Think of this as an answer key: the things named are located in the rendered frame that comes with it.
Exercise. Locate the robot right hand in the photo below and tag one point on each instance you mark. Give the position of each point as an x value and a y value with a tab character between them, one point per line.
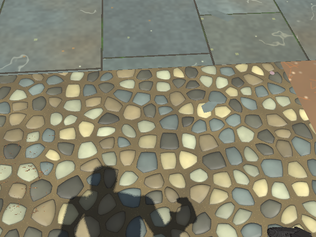
287	232

